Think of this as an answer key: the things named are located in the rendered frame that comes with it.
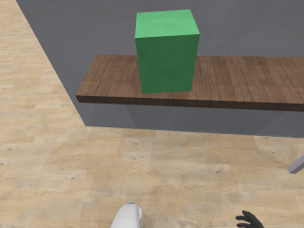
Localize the table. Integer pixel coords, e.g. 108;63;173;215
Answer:
75;54;304;174

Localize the robot left thigh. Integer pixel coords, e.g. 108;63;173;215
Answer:
110;203;143;228

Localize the carton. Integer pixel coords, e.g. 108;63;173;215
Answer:
135;9;200;94

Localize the right robot hand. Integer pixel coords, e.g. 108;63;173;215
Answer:
236;210;264;228

